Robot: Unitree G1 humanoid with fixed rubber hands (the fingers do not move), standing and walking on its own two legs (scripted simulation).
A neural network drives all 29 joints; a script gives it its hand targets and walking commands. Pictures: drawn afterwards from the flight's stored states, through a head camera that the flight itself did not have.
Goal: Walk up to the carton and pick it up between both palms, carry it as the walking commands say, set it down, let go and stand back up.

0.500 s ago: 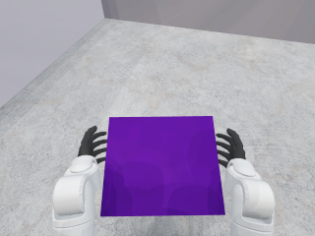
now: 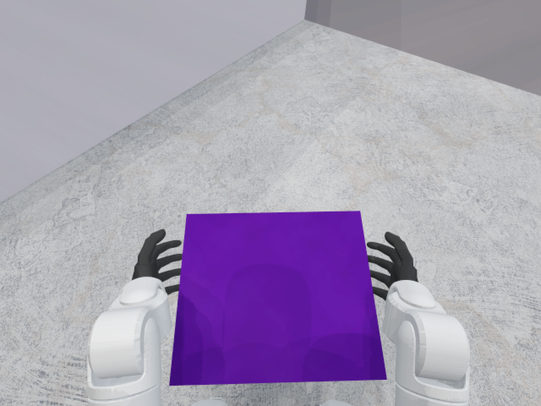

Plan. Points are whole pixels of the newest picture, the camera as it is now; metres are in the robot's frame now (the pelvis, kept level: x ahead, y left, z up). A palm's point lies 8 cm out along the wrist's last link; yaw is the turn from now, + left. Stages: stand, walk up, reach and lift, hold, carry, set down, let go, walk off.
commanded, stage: carry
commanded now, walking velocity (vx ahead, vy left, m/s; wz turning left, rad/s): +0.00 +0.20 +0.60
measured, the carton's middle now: (274, 299) +0.27 +0.01 -0.01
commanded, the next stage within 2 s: none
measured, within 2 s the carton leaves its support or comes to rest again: neither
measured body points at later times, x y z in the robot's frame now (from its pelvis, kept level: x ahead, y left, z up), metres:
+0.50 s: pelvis -0.05 +0.14 +0.00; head -0.05 +0.13 +0.45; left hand +0.15 +0.38 +0.10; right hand +0.26 +0.06 +0.10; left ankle -0.07 +0.29 -0.72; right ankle +0.01 -0.05 -0.72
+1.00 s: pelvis -0.13 +0.24 +0.02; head -0.12 +0.22 +0.47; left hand -0.02 +0.52 +0.11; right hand +0.17 +0.25 +0.10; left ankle -0.20 +0.35 -0.63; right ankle -0.06 +0.15 -0.72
